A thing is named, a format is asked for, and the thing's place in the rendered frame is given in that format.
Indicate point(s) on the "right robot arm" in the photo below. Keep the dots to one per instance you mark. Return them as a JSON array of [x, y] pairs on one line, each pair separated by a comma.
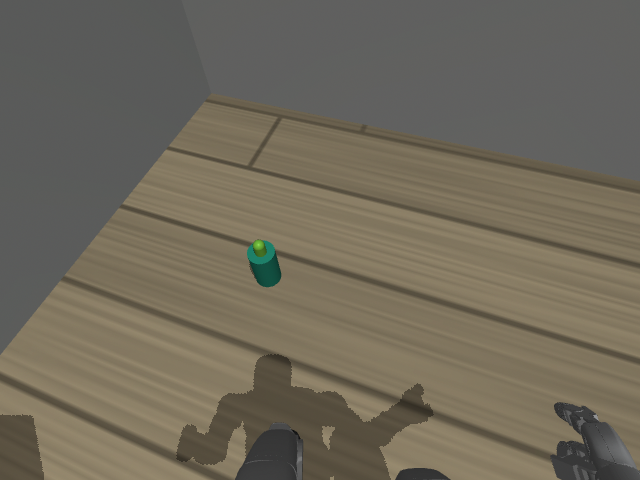
[[617, 472]]

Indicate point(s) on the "bottle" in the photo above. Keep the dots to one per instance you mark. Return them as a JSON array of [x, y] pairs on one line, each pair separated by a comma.
[[263, 260]]

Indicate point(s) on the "right robot hand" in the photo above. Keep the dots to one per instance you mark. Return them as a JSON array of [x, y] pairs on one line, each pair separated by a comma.
[[602, 445]]

